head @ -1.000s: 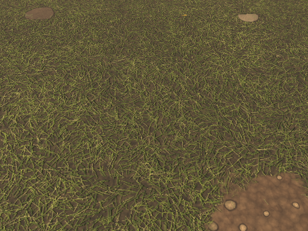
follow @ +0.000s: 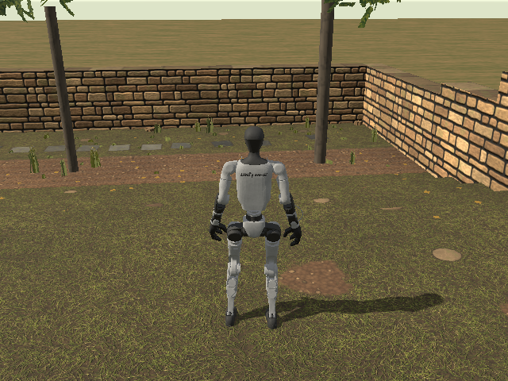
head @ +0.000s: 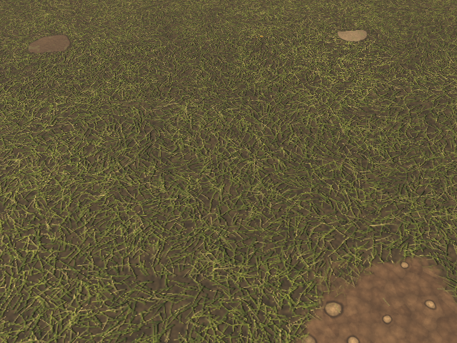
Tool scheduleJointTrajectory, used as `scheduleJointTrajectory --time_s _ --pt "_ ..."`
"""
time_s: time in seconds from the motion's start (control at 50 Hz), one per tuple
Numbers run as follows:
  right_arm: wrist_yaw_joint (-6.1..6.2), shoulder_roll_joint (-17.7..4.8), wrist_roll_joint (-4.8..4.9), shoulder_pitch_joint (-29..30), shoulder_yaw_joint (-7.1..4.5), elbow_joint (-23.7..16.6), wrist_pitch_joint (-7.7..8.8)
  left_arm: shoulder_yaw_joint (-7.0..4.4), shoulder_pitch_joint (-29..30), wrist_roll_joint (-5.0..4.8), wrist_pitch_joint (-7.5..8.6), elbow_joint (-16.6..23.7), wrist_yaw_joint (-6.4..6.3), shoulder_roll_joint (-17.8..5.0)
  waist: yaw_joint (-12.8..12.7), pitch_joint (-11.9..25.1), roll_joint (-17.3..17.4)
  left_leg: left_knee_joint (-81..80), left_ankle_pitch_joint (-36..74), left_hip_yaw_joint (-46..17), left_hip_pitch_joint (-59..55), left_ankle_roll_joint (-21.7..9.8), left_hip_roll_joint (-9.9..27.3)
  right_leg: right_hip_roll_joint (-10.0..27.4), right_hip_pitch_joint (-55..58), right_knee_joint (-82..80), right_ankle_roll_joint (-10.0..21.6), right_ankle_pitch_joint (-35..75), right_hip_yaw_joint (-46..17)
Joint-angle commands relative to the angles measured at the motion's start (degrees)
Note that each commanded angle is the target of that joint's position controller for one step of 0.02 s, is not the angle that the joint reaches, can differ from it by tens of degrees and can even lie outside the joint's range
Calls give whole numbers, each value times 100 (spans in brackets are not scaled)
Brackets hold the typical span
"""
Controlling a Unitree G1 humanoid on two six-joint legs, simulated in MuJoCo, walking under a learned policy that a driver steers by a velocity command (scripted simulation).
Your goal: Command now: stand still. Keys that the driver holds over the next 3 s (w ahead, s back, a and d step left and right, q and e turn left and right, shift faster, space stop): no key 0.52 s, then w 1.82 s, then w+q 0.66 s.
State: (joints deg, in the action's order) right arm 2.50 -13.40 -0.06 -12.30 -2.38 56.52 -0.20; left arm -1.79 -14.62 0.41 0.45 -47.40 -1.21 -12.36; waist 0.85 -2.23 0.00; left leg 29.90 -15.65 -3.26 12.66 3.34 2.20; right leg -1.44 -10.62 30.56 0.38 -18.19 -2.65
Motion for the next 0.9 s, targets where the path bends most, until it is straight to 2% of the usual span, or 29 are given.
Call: scheduleJointTrajectory --time_s 0.02,0.26,0.52,0.54,0.58,0.6,0.62,0.64,0.66,0.68,0.7,0.72,0.74,0.76,0.78,0.8,0.82,0.84,0.86,0.88,0.9 --pt "32 -626 4 -94 -121 -71 36 -129 -128 -8 67 147 -29 -578 -3 60 -30 -358 968 47 -208 -97 -12 231 -298 -649 72 1064 -199" --pt "61 -523 9 -197 -87 352 4 -81 -312 -31 62 -396 -70 -539 -5 -38 -9 -450 901 101 -198 -122 -63 188 -298 -732 46 976 -116" --pt "64 -396 13 -376 -16 588 -1 -11 -482 -47 42 -848 -87 -458 -27 -123 -7 -494 808 152 -125 -143 -111 158 -320 -780 29 859 -54" --pt "65 -314 14 -488 7 651 -7 1 -584 -47 30 -928 -96 -417 -29 5 -50 -466 294 253 -166 -155 -197 117 -270 -847 49 236 -25" --pt "79 -328 72 -487 -6 638 -3 -79 -603 -115 -9 -937 -134 -673 -81 -257 -287 -36 -1350 546 253 -275 -482 181 -538 -1021 294 -1879 -256" --pt "72 -327 71 -395 -4 564 41 -107 -647 -140 2 -912 -139 -773 -134 -498 -435 193 -1770 567 610 -349 -496 419 -707 -1249 476 -2653 -610" --pt "42 -234 75 -275 19 471 125 -144 -787 -171 47 -920 -130 -894 -210 -657 -691 560 -1669 612 944 -389 -485 794 -689 -1528 696 -3093 -1154" --pt "-11 -88 90 -234 54 404 234 -203 -902 -201 104 -944 -115 -1053 -243 -695 -1050 1104 -1229 693 1129 -404 -456 1273 -602 -1853 961 -3310 -1830" --pt "-69 -71 105 -193 61 353 338 -240 -892 -224 150 -940 -105 -1117 -243 -796 -1161 1473 -992 530 1124 -492 -273 1627 -792 -2062 1188 -3235 -2340" --pt "-125 -83 146 -263 51 337 422 -230 -690 -216 183 -873 -94 -1068 -114 -868 -1118 1462 -1037 454 1053 -616 -161 1727 -927 -2096 1244 -3018 -2420" --pt "-170 -33 183 -483 60 378 489 -212 -393 -235 199 -779 -73 -1013 87 -900 -1080 914 -1107 481 681 -749 -129 1629 -1120 -1959 1142 -2746 -2164" --pt "-195 -14 191 -969 44 549 536 -185 -23 -278 191 -665 -51 -937 379 -850 -924 12 -825 543 -235 -838 -197 1298 -1537 -1642 902 -2341 -1639" --pt "-203 -144 135 -1461 -19 762 552 -151 172 -274 204 -573 -41 -799 531 -730 -490 -446 -404 339 -974 -788 -220 833 -1840 -891 652 -1591 -1023" --pt "-195 -608 100 -2184 -152 920 567 -47 272 -220 265 -484 -18 -409 707 -356 772 -1247 -1053 -1237 -1713 -1045 733 165 -2397 991 266 -795 -10" --pt "-293 -1294 70 -2721 -280 937 631 -43 347 -245 382 -226 -54 -328 765 -208 1922 -2166 -1737 -3645 -2035 -1786 1897 -245 -3300 2436 163 -1346 198" --pt "-306 -927 -13 -2224 -149 807 708 -86 291 -335 468 -248 -33 -529 446 -449 1192 -2237 -1931 -3980 -1724 -1945 2110 106 -3624 3445 269 -1254 -295" --pt "-307 -624 27 -1778 -73 622 750 -84 166 -364 527 -325 34 -537 252 -697 763 -2180 -1735 -3264 -1597 -1781 1892 365 -3848 3763 389 -663 -366" --pt "-332 -555 52 -1524 -42 512 759 -99 99 -308 572 -417 69 -530 158 -640 578 -2198 -1302 -2587 -1596 -1569 1604 541 -3848 3698 456 -141 -251" --pt "-345 -476 68 -1408 -4 452 736 -157 241 -242 602 -405 85 -651 130 -637 477 -2230 -578 -2049 -1645 -1399 1420 680 -3861 3431 456 258 -168" --pt "-338 -289 45 -1489 56 456 691 -199 387 -195 610 -381 123 -710 162 -551 518 -2254 143 -1520 -1637 -1256 1187 763 -3670 3175 417 538 -53" --pt "-314 -205 19 -1675 88 490 648 -200 448 -181 598 -380 167 -634 198 -439 605 -2239 771 -1151 -1690 -1211 1032 757 -3547 2994 351 719 94"
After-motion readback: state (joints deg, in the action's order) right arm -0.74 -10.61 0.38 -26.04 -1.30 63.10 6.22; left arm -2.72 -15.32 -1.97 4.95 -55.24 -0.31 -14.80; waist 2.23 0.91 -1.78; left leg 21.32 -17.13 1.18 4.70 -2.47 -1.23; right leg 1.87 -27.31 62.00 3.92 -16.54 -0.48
